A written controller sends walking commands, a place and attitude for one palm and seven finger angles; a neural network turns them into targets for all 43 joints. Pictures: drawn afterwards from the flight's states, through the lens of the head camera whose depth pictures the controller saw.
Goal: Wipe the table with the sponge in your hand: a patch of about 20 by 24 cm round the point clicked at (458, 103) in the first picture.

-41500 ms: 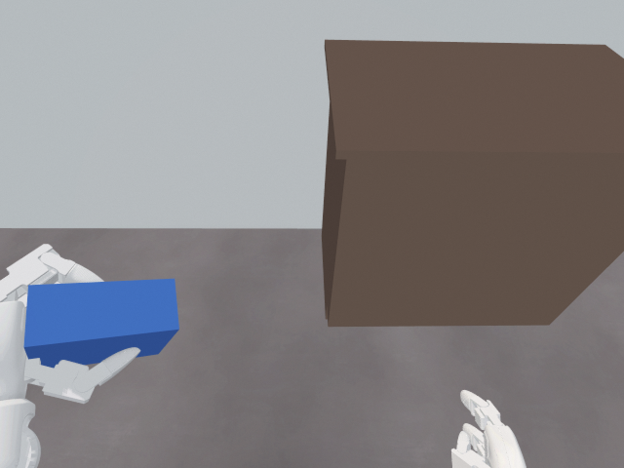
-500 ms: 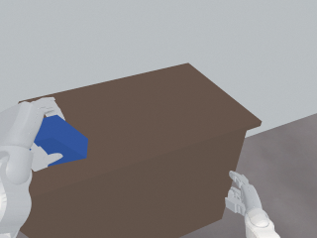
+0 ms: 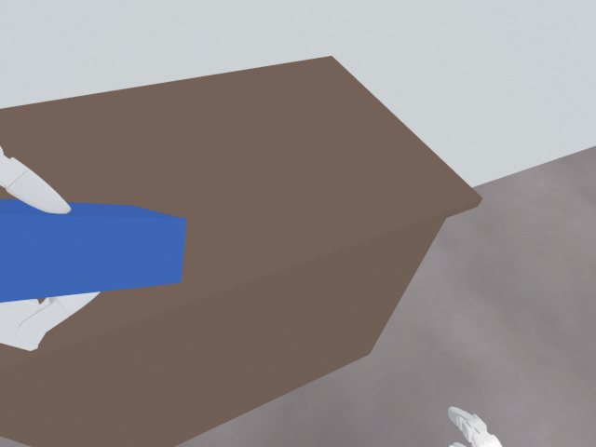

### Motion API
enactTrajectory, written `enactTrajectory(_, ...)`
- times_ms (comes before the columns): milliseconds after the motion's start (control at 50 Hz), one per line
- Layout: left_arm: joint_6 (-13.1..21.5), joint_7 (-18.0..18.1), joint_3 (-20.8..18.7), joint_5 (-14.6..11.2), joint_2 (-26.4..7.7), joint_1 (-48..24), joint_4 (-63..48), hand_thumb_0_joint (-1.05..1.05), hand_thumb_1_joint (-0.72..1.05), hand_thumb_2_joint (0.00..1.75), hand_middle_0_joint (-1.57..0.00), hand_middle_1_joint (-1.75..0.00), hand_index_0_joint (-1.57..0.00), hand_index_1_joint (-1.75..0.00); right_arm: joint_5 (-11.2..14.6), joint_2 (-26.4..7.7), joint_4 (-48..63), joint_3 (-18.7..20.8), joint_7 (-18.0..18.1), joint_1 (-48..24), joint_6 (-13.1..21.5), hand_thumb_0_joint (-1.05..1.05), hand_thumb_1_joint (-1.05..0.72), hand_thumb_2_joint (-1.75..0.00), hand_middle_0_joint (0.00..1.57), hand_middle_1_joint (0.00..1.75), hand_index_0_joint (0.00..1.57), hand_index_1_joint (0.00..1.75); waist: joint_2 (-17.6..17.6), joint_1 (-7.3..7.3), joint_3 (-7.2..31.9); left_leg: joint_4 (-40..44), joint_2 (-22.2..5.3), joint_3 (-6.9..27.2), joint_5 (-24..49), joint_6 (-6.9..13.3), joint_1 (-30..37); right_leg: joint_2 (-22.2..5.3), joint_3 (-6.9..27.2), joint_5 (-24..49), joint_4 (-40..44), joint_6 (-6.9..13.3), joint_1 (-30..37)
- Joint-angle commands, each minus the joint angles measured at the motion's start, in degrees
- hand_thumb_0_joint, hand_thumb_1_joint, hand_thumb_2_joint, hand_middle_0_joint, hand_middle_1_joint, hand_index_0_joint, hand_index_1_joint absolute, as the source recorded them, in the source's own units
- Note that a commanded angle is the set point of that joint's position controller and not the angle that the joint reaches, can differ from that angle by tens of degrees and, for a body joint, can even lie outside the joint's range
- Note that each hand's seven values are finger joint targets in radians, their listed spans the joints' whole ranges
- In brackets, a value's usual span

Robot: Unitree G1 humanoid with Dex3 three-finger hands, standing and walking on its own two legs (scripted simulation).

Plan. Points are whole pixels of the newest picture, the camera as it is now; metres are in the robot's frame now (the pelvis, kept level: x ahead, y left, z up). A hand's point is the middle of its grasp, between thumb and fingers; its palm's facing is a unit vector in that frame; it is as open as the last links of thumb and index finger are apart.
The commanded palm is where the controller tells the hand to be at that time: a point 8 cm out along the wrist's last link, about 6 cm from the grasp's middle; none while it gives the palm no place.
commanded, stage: step back with the hand held close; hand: left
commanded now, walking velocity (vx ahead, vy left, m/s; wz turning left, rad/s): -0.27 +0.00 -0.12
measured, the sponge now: (105, 240) +0.23 +0.18 +0.24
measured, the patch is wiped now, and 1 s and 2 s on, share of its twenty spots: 0.95 0.95 0.95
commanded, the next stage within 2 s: stop stepping back and stand still in 0.78 s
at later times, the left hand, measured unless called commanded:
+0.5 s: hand out of the picture +0.11 +0.26 +0.30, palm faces +0.57 -0.72 -0.39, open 9.3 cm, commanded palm +0.08 +0.31 +0.29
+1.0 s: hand out of the picture -0.02 +0.24 +0.30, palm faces +0.52 -0.78 -0.36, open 9.3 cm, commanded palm -0.07 +0.29 +0.29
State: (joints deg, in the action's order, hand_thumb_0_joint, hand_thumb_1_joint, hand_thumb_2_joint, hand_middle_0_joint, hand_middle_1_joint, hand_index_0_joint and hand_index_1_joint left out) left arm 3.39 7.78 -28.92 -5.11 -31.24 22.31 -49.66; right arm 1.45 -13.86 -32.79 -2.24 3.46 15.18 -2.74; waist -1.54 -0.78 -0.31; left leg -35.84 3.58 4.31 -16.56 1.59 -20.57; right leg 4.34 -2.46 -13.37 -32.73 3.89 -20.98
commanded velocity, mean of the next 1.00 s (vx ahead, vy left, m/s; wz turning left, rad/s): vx -0.23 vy -0.01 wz -0.12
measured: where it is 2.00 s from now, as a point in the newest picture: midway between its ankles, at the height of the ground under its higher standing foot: outside the picture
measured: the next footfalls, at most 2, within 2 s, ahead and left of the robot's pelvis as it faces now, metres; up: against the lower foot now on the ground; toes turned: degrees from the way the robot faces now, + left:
right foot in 0.58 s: -0.05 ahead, -0.10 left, +0.00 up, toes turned +1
left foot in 0.80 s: -0.13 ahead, +0.16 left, +0.00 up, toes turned +3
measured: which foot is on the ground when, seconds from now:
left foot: down 0.00-0.60, up 0.62-0.78, down 0.80-1.00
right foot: down 0.00-0.36, up 0.38-0.56, down 0.58-0.80, up 0.82-1.00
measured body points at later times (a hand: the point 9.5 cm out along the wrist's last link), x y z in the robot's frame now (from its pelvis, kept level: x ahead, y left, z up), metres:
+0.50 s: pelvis -0.08 +0.03 -0.01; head -0.06 +0.05 +0.44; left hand +0.08 +0.30 +0.32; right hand +0.11 -0.19 -0.08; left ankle -0.03 +0.15 -0.73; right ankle -0.06 -0.09 -0.70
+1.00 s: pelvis -0.24 +0.02 +0.00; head -0.22 +0.04 +0.45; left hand -0.05 +0.28 +0.32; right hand -0.10 -0.23 -0.09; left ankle -0.17 +0.16 -0.73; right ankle -0.21 -0.10 -0.69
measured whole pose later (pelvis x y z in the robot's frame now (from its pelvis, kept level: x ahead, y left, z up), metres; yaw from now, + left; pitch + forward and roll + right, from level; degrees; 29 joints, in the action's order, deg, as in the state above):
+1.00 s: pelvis -0.24 +0.02 +0.00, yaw -3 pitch +0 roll -2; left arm 8.4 9.2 -34.6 -4.4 -31.8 11.3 -44.7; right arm 3.0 -10.2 -36.4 1.0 1.4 12.3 5.2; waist -1.6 0.3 -3.2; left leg -36.2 -6.8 -2.5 -12.6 -2.2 -23.0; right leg 3.0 0.5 -26.1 -52.6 -1.7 -27.8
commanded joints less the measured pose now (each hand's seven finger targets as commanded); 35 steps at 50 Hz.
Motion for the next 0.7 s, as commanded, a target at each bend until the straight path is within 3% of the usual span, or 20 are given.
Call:
enactTrajectory(0, 4.40, 3.02, -10.30, 0.39, -11.04, -12.94, -0.05, 0.00, 0.10, 1.30, -1.20, -1.60, -1.20, -1.60, -0.34, -7.30, 7.22, 4.14, 0.72, -6.13, 4.67, 0.00, -0.90, -0.90, 0.20, 0.30, 0.20, 0.30, 9.86, 0.32, 14.57, 7.25, -13.61, 11.98, 28.64, 1.40, 4.69, -6.65, 6.05, 2.95, -1.31, -2.32, 6.28)
enactTrajectory(40, 3.99, 2.46, -10.02, 0.52, -10.73, -15.06, 7.01, 0.00, 0.10, 1.30, -1.20, -1.60, -1.20, -1.60, -0.14, -7.68, 6.51, 4.64, 0.87, -5.61, 4.84, 0.00, -0.90, -0.90, 0.20, 0.30, 0.20, 0.30, 7.27, 0.32, 11.89, 7.38, -13.60, 12.00, 22.01, 1.64, 1.93, -6.43, 6.56, 1.14, 1.25, -2.42, 5.87)
enactTrajectory(80, 3.14, 1.89, -8.27, 0.43, -9.24, -14.40, 11.59, 0.00, 0.10, 1.30, -1.20, -1.60, -1.20, -1.60, 0.49, -7.88, 7.23, 4.83, 0.91, -6.38, 4.56, 0.00, -0.90, -0.90, 0.20, 0.30, 0.20, 0.30, 2.74, -0.07, 10.37, 4.98, -11.86, 10.37, 14.09, 1.07, -1.30, -9.07, 8.42, 8.36, 3.49, -1.38, 6.92)
enactTrajectory(120, 2.98, 1.21, -6.38, 0.03, -8.03, -13.79, 11.80, 0.00, 0.10, 1.30, -1.20, -1.60, -1.20, -1.60, 1.33, -7.59, 7.96, 4.77, 0.58, -6.65, 3.94, 0.00, -0.90, -0.90, 0.20, 0.30, 0.20, 0.30, -3.37, -0.62, 8.51, -1.72, -9.10, 6.41, 1.18, 0.23, -2.93, -14.61, 13.04, 10.14, 8.71, 0.25, 3.96)
enactTrajectory(160, 3.73, 0.77, -4.92, -0.56, -7.42, -11.52, 8.53, 0.00, 0.10, 1.30, -1.20, -1.60, -1.20, -1.60, 1.75, -6.42, 7.65, 4.27, 0.23, -6.98, 3.94, 0.00, -0.90, -0.90, 0.20, 0.30, 0.20, 0.30, -7.63, -0.98, 7.69, -12.67, -6.24, 0.94, -6.62, -0.65, 0.09, -20.84, 16.58, 4.01, 14.36, 2.17, -2.80)
enactTrajectory(200, 4.58, 0.60, -5.02, -0.50, -7.89, -9.41, 1.94, 0.00, 0.10, 1.30, -1.20, -1.60, -1.20, -1.60, 1.82, -5.47, 8.36, 3.65, -0.15, -9.16, 3.83, 0.00, -0.90, -0.90, 0.20, 0.30, 0.20, 0.30, -5.33, -0.54, 9.33, -16.79, -7.27, 0.04, -7.95, -0.44, 0.27, -22.71, 16.33, 6.39, 13.87, 3.68, -3.25)
enactTrajectory(260, 5.96, 1.27, -9.30, -0.36, -11.77, -5.63, -9.16, 0.00, 0.10, 1.30, -1.20, -1.60, -1.20, -1.60, 0.85, -4.91, 9.38, 2.73, -0.31, -10.51, 4.47, 0.00, -0.90, -0.90, 0.20, 0.30, 0.20, 0.30, 0.46, -0.47, 8.52, -4.90, -9.05, -0.71, -5.63, 0.20, 0.59, -20.38, 12.74, 7.08, 9.50, 1.74, -3.73)
enactTrajectory(280, 6.88, 1.89, -12.70, -0.02, -15.24, -6.53, -14.19, 0.00, 0.10, 1.30, -1.20, -1.60, -1.20, -1.60, 0.23, -5.94, 10.19, 3.05, 0.15, -11.33, 4.83, 0.00, -0.90, -0.90, 0.20, 0.30, 0.20, 0.30, 7.39, 0.03, 8.84, 4.54, -10.54, 1.57, -4.28, 0.92, 0.65, -17.61, 10.58, 5.77, 4.86, 0.77, -3.40)
enactTrajectory(320, 8.62, 2.82, -13.16, 0.27, -12.74, -6.10, -18.20, 0.00, 0.10, 1.30, -1.20, -1.60, -1.20, -1.60, -0.93, -6.69, 9.91, 3.64, 0.57, -11.05, 6.63, 0.00, -0.90, -0.90, 0.20, 0.30, 0.20, 0.30, 19.99, 1.25, 10.31, 14.67, -17.51, 11.40, -0.76, 4.05, -4.63, -6.18, 3.78, 3.04, -8.39, -3.14, 0.50)
enactTrajectory(380, 8.56, 3.53, -12.94, 0.61, -11.30, -11.80, -16.23, 0.00, 0.10, 1.30, -1.20, -1.60, -1.20, -1.60, -1.69, -5.41, 7.98, 4.37, 0.55, -6.33, 10.01, 0.00, -0.90, -0.90, 0.20, 0.30, 0.20, 0.30, 22.35, 0.21, 12.11, 16.08, -21.64, 11.24, 11.76, 5.31, -1.95, -3.80, 4.39, -13.53, -23.41, -4.42, -4.35)
enactTrajectory(420, 7.39, 3.46, -10.42, 0.86, -9.08, -17.95, -4.91, 0.00, 0.10, 1.30, -1.20, -1.60, -1.20, -1.60, -1.24, -5.38, 5.03, 4.86, 0.36, -4.22, 11.28, 0.00, -0.90, -0.90, 0.20, 0.30, 0.20, 0.30, 14.90, 0.18, 11.93, 10.30, -21.77, 8.39, 26.51, 5.59, 6.81, -3.62, 5.82, -15.47, -20.31, -4.76, -8.58)
enactTrajectory(460, 5.81, 2.61, -7.94, 1.44, -7.32, -23.75, 5.86, 0.00, 0.10, 1.30, -1.20, -1.60, -1.20, -1.60, -0.10, -5.94, 3.69, 5.29, -0.14, -3.79, 10.80, 0.00, -0.90, -0.90, 0.20, 0.30, 0.20, 0.30, 12.14, 0.36, 11.86, 7.30, -19.98, 5.14, 33.23, 3.59, 12.64, -3.34, 3.83, -12.10, -8.25, -5.24, -7.11)
enactTrajectory(500, 4.50, 1.28, -3.14, 1.62, -4.12, -27.34, 13.29, 0.00, 0.10, 1.30, -1.20, -1.60, -1.20, -1.60, 0.50, -6.49, 4.60, 4.53, -0.30, -5.55, 10.19, 0.00, -0.90, -0.90, 0.20, 0.30, 0.20, 0.30, 12.86, 0.28, 9.15, 6.39, -19.03, 4.61, 29.96, 2.65, 11.56, -3.26, 3.45, -5.86, 1.07, -5.27, -3.08)
enactTrajectory(540, 4.02, -0.36, 0.72, 1.79, -2.49, -30.32, 15.71, 0.00, 0.10, 1.30, -1.20, -1.60, -1.20, -1.60, 0.97, -6.71, 5.92, 3.82, -0.74, -8.18, 9.41, 0.00, -0.90, -0.90, 0.20, 0.30, 0.20, 0.30, 10.17, 0.47, 6.03, 2.39, -16.80, 3.46, 15.49, 1.21, 4.69, -4.62, 3.56, 5.21, 8.99, -4.59, 2.88)
enactTrajectory(560, 4.08, -0.80, 1.85, 1.89, -2.60, -31.10, 15.01, 0.00, 0.10, 1.30, -1.20, -1.60, -1.20, -1.60, 1.31, -6.16, 6.89, 3.58, -0.92, -9.39, 8.80, 0.00, -0.90, -0.90, 0.20, 0.30, 0.20, 0.30, 3.04, 0.31, 4.70, -5.35, -13.63, 0.50, 5.59, -0.20, 1.25, -9.12, 7.13, 16.84, 13.52, -2.67, 2.89)
enactTrajectory(580, 4.12, -0.85, 3.92, 1.99, -2.16, -31.09, 13.48, 0.00, 0.10, 1.30, -1.20, -1.60, -1.20, -1.60, 1.38, -4.74, 7.55, 3.30, -0.89, -10.08, 7.94, 0.00, -0.90, -0.90, 0.20, 0.30, 0.20, 0.30, -3.95, -0.83, 4.97, -12.70, -9.09, -3.18, -1.68, -1.96, -2.48, -16.51, 13.82, 31.45, 12.51, 0.29, 3.60)
enactTrajectory(600, 3.71, -1.22, 5.28, 1.04, -0.98, -28.21, 9.83, 0.00, 0.10, 1.30, -1.20, -1.60, -1.20, -1.60, 2.58, -4.10, 8.54, 4.29, -0.92, -10.28, 7.03, 0.00, -0.90, -0.90, 0.20, 0.30, 0.20, 0.30, -12.85, -0.37, 6.46, -22.20, -6.09, -3.99, -9.06, -2.94, -3.63, -22.10, 17.92, 30.33, 13.93, 3.13, 1.96)
enactTrajectory(620, 3.98, -1.59, 2.86, 0.83, -3.14, -22.36, 5.97, 0.00, 0.10, 1.30, -1.20, -1.60, -1.20, -1.60, 3.19, -4.77, 9.87, 5.23, -0.96, -12.41, 6.24, 0.00, -0.90, -0.90, 0.20, 0.30, 0.20, 0.30, -15.07, 1.23, 6.81, -31.50, -6.34, -2.11, -11.08, -2.73, -3.23, -23.90, 18.69, 27.10, 14.87, 4.59, -0.74)
enactTrajectory(640, 4.51, -2.08, 0.91, 0.29, -4.39, -17.60, 2.10, 0.00, 0.10, 1.30, -1.20, -1.60, -1.20, -1.60, 3.22, -3.85, 10.95, 4.33, -1.36, -13.94, 5.42, 0.00, -0.90, -0.90, 0.20, 0.30, 0.20, 0.30, -12.61, 1.39, 6.87, -33.87, -7.42, -0.86, -10.80, -2.70, -3.76, -23.84, 16.60, 23.76, 13.30, 4.90, -2.39)
enactTrajectory(680, 5.97, -1.49, -6.92, 0.03, -10.24, -10.56, -7.22, 0.00, 0.10, 1.30, -1.20, -1.60, -1.20, -1.60, 2.05, -2.18, 13.10, 2.46, -1.81, -15.75, 3.85, 0.00, -0.90, -0.90, 0.20, 0.30, 0.20, 0.30, -3.46, 1.36, 9.06, -20.73, -9.10, -1.95, -10.19, -2.30, -4.47, -21.20, 10.38, 29.78, 6.78, 3.62, 0.69)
